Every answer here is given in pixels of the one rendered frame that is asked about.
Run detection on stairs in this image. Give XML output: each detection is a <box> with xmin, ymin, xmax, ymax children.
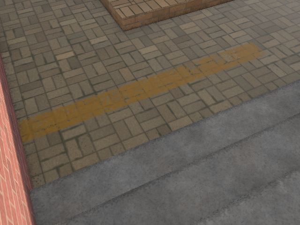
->
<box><xmin>29</xmin><ymin>79</ymin><xmax>300</xmax><ymax>225</ymax></box>

